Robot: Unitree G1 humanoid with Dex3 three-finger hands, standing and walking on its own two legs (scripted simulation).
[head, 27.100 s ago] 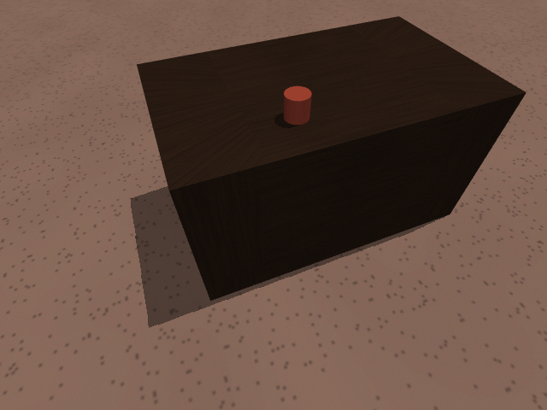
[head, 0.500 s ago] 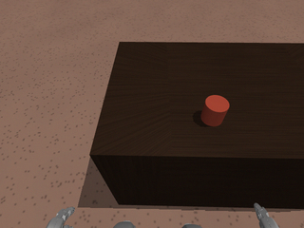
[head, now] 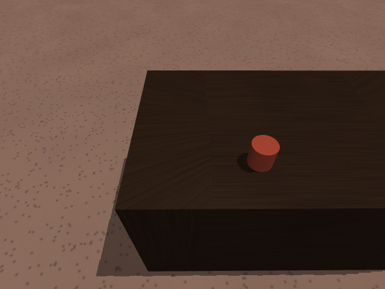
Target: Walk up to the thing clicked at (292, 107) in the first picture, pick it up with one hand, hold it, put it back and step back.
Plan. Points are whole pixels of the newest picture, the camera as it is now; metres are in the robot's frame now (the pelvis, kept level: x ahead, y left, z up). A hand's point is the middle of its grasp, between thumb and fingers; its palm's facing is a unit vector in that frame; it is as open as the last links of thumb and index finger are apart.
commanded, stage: stand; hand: right
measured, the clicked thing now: (262, 153) +0.51 -0.20 -0.08
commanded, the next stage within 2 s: none
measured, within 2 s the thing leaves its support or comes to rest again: neither
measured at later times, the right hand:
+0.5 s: hand out of the picture +0.07 -0.25 -0.15, palm faces -0.02 +0.94 -0.34, open 7.4 cm
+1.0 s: hand out of the picture +0.07 -0.25 -0.14, palm faces -0.01 +0.94 -0.34, open 7.4 cm
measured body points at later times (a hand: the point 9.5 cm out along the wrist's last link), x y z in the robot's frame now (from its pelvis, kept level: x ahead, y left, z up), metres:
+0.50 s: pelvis +0.00 +0.00 +0.01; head +0.00 +0.00 +0.46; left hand +0.06 +0.30 -0.12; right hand +0.07 -0.29 -0.12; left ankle +0.02 +0.14 -0.73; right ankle +0.01 -0.14 -0.73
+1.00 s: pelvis +0.01 +0.01 +0.01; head +0.02 +0.01 +0.46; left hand +0.08 +0.30 -0.12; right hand +0.07 -0.30 -0.12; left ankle +0.02 +0.14 -0.73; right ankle +0.01 -0.14 -0.73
